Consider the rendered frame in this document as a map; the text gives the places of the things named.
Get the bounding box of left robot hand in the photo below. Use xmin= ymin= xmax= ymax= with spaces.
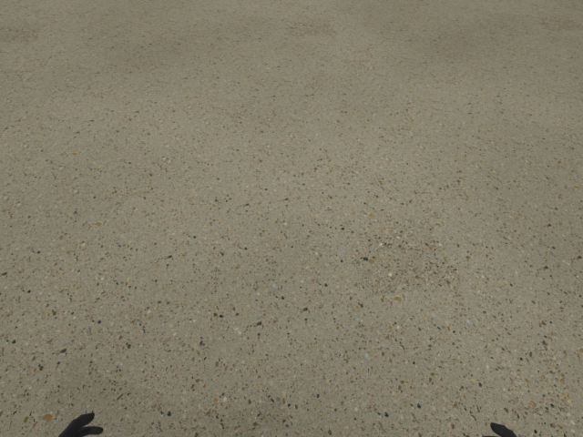
xmin=58 ymin=412 xmax=103 ymax=437

